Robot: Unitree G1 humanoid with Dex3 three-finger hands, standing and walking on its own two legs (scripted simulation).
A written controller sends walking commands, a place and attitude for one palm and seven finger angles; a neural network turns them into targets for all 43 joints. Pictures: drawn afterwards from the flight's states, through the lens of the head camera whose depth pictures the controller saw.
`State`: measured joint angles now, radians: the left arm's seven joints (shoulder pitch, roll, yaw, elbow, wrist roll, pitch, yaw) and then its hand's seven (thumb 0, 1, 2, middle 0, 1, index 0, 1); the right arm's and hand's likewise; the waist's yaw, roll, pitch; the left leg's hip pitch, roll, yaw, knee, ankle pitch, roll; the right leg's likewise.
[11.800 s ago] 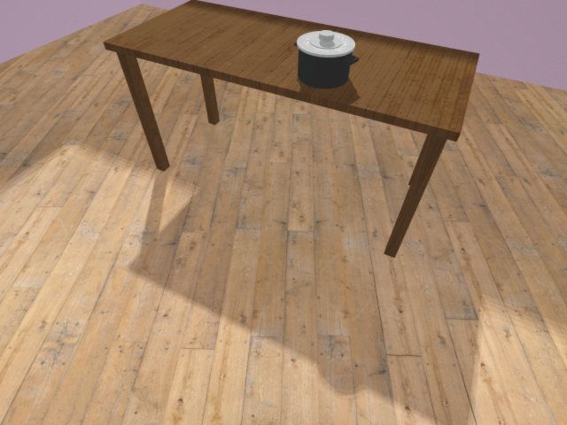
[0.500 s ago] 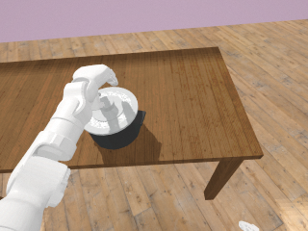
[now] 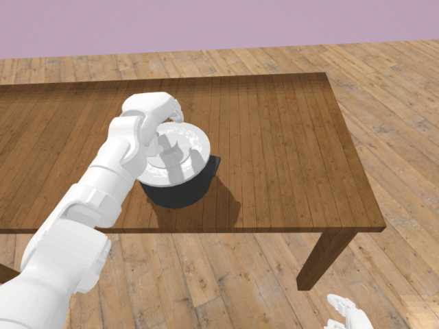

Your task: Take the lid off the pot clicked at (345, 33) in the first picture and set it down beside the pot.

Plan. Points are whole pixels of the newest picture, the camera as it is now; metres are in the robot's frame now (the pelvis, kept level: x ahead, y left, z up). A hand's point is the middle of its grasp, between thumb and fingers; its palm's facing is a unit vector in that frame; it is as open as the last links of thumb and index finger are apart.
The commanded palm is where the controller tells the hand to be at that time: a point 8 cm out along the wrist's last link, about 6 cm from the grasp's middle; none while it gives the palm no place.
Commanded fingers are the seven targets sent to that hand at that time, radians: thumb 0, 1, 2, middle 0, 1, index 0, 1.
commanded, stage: lower the open fingers around the knob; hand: left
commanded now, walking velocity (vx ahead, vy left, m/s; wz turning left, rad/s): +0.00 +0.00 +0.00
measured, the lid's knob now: (166, 144) +0.48 +0.12 +0.05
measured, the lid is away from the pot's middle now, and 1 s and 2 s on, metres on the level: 0.00 0.00 0.00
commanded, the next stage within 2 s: close the fingers and squeeze the knob in 1.12 s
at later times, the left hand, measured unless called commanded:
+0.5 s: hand (159, 145) +0.45 +0.13 +0.08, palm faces -0.34 -0.05 -0.94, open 10.1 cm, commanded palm +0.44 +0.13 +0.15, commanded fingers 0.00 -0.28 1.38 -0.83 -0.08 -0.83 -0.08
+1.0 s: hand (160, 148) +0.45 +0.13 +0.07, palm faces -0.35 -0.03 -0.94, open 10.1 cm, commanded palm +0.44 +0.12 +0.13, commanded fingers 0.00 -0.28 1.38 -0.83 -0.08 -0.83 -0.08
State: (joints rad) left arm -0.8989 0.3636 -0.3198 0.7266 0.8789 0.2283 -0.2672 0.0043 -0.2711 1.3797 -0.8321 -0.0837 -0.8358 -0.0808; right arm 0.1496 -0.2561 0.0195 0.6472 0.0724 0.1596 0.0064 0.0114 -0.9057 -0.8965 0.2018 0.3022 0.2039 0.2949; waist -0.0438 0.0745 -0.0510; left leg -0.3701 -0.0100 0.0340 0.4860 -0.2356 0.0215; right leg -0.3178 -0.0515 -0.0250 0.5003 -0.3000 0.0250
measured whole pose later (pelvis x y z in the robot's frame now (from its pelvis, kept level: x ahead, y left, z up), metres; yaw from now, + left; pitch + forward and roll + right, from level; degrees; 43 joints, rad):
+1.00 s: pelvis +0.00 +0.00 +0.00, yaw -1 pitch +9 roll +0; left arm -0.89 0.34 -0.31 0.90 0.91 0.20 -0.19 0.00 -0.27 1.38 -0.83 -0.09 -0.83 -0.08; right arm 0.20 -0.25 0.00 0.67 0.07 0.17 -0.02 0.01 -0.91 -0.90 0.20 0.30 0.20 0.30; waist -0.06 0.07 -0.07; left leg -0.42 0.01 0.05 0.51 -0.25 0.02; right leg -0.37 -0.03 -0.01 0.52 -0.30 0.02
